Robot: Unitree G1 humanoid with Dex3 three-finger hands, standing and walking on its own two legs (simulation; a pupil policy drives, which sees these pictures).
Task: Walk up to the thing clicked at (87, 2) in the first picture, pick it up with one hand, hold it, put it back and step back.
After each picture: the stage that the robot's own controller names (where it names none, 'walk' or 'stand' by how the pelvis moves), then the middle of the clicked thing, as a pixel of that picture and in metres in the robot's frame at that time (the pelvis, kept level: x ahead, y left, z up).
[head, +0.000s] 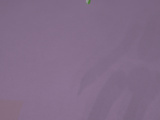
stand; out of the picture +2.32 -0.07 -0.72
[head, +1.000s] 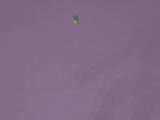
walk; (76, 20) +2.17 +0.22 -0.69
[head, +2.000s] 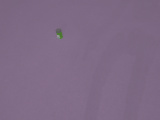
walk; (59, 33) +1.49 +0.43 -0.72
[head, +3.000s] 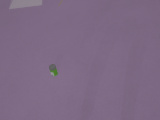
walk; (53, 70) +0.96 +0.38 -0.72
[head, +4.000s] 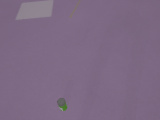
walk; (62, 104) +0.59 +0.26 -0.72
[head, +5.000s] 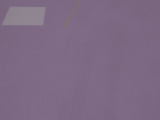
stand; out of the picture +0.40 +0.17 -0.70
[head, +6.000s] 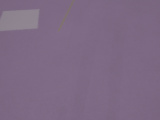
stand; out of the picture +0.34 +0.20 -0.72
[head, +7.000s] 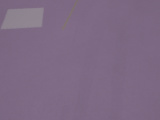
stand; out of the picture +0.35 +0.19 -0.72
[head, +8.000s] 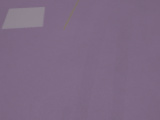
stand; out of the picture +0.33 +0.19 -0.72
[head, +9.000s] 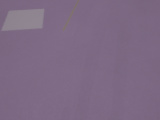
stand; out of the picture +0.33 +0.20 -0.73
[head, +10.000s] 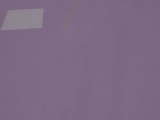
stand; out of the picture +0.33 +0.19 -0.73
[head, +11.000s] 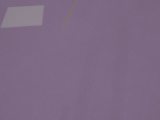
go down; out of the picture +0.33 +0.19 -0.72
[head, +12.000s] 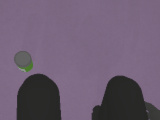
go down; (24, 62) +0.42 +0.23 -0.30
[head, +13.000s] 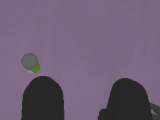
close in; (31, 64) +0.41 +0.23 -0.30
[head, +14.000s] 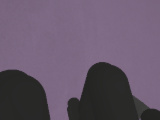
close in; out of the picture +0.39 +0.26 -0.22
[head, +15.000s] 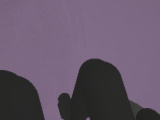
close; out of the picture +0.39 +0.27 -0.22
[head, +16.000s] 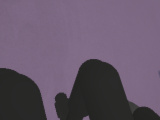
lift; out of the picture +0.38 +0.27 -0.23
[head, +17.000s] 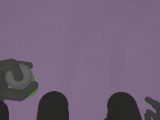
lift; (23, 82) +0.32 +0.21 -0.03
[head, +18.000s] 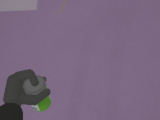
hold; (38, 94) +0.31 +0.17 -0.01
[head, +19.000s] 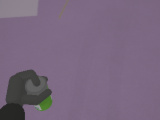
hold; (39, 94) +0.31 +0.17 -0.01
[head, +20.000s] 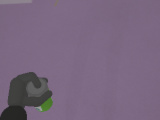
crouch; (40, 95) +0.31 +0.16 -0.05
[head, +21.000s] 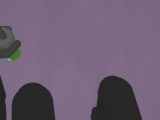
lower; (6, 45) +0.45 +0.22 -0.09
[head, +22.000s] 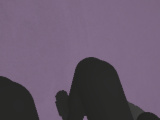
lower; out of the picture +0.42 +0.29 -0.22
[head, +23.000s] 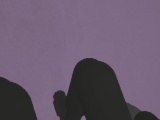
lower; out of the picture +0.42 +0.28 -0.23
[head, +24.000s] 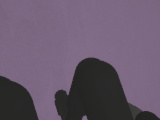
lower; out of the picture +0.42 +0.28 -0.22
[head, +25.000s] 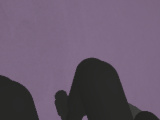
lower; out of the picture +0.42 +0.28 -0.22
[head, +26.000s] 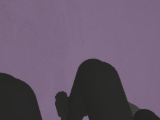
open; out of the picture +0.40 +0.27 -0.23
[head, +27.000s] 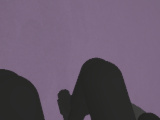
rise; out of the picture +0.40 +0.26 -0.23
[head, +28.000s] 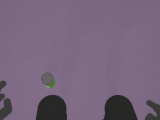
walk; (48, 80) +0.42 +0.19 -0.45
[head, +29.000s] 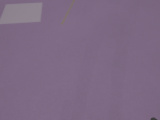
stand; out of the picture +0.37 +0.17 -0.66
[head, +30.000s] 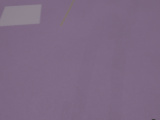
stand; out of the picture +0.37 +0.18 -0.67
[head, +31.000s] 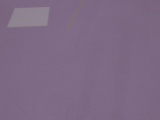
stand; out of the picture +0.38 +0.16 -0.71
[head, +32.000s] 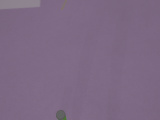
walk; (61, 116) +0.40 +0.17 -0.70
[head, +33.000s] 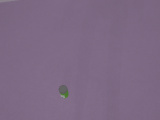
walk; (63, 91) +0.57 +0.20 -0.69
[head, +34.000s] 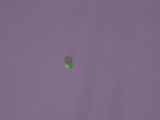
walk; (68, 62) +0.88 +0.18 -0.70
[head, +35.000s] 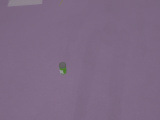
stand; (62, 68) +0.99 +0.20 -0.71
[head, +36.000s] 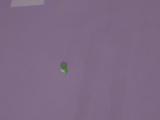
stand; (64, 67) +1.01 +0.20 -0.72
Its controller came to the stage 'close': yes
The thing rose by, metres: 0.71
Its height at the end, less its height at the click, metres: +0.00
